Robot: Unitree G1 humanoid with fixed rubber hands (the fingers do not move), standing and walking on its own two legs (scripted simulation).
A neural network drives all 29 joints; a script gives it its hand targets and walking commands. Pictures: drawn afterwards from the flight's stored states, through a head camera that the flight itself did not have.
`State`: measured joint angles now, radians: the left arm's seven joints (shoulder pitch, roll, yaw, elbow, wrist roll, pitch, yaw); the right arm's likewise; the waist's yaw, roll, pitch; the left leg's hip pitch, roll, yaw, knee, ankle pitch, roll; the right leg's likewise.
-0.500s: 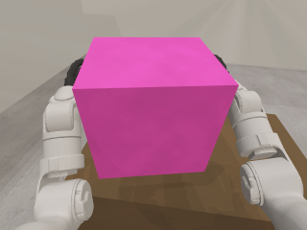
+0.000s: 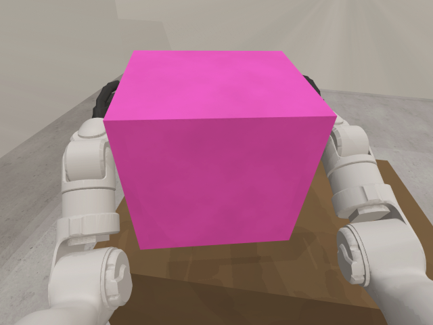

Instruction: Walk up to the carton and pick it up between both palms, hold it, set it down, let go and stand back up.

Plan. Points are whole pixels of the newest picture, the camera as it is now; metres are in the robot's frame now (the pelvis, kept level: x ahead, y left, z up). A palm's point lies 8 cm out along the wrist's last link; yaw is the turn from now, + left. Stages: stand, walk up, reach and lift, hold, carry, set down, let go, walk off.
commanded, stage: hold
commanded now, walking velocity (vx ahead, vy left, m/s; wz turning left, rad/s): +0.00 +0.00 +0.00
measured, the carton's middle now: (213, 147) +0.35 +0.00 +0.22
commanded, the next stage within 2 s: set down in 1.86 s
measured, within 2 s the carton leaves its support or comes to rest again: neither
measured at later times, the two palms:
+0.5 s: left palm (105, 129) +0.36 +0.18 +0.25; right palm (309, 118) +0.37 -0.18 +0.26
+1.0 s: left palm (105, 124) +0.36 +0.18 +0.26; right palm (309, 116) +0.37 -0.18 +0.27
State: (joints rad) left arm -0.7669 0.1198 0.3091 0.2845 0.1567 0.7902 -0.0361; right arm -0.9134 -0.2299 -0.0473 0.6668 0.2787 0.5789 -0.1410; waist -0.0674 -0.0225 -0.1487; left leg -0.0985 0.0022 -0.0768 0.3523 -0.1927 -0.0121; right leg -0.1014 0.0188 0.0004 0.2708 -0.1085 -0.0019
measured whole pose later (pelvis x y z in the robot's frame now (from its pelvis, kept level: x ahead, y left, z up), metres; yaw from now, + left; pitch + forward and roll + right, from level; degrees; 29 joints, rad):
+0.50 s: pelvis +0.01 +0.00 +0.00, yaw +1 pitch -4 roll -1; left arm -0.70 0.11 0.31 0.18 0.15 0.82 -0.03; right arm -0.85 -0.23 -0.01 0.58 0.33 0.59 -0.17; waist -0.08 -0.03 -0.14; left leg -0.06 0.01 -0.09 0.35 -0.21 -0.02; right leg -0.06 0.03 -0.01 0.25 -0.12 -0.01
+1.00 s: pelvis +0.00 +0.00 +0.00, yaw +0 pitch -3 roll -1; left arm -0.77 0.12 0.30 0.29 0.16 0.78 -0.03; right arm -0.91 -0.24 -0.04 0.67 0.28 0.57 -0.13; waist -0.06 -0.01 -0.14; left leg -0.11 0.00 -0.08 0.35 -0.19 -0.01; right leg -0.10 0.02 0.00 0.27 -0.11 0.00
